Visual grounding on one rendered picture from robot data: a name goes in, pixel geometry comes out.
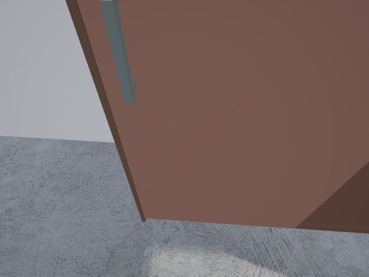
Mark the wardrobe door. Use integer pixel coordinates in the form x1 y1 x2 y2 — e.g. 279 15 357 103
302 162 369 227
77 0 369 229

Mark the handle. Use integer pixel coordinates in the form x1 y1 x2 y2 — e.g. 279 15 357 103
99 0 136 103

